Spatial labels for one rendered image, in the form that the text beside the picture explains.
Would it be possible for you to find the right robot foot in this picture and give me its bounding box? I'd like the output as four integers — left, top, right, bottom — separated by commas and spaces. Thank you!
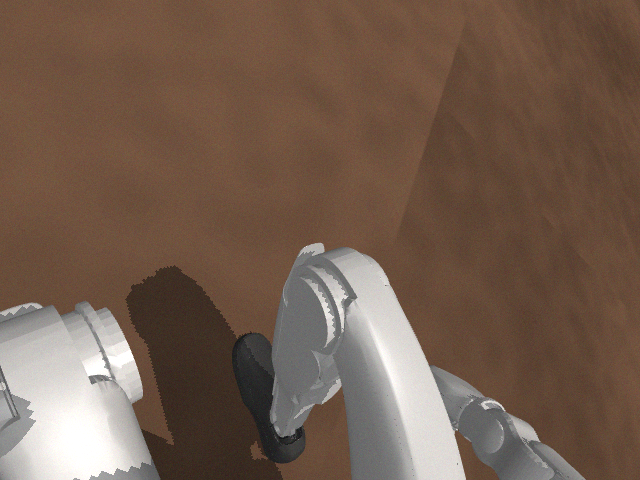
232, 333, 306, 463

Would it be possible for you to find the right robot hand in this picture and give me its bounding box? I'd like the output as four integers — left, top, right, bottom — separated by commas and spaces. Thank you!
429, 365, 485, 435

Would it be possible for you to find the right robot arm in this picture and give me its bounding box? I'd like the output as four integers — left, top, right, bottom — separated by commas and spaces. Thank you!
458, 397, 586, 480

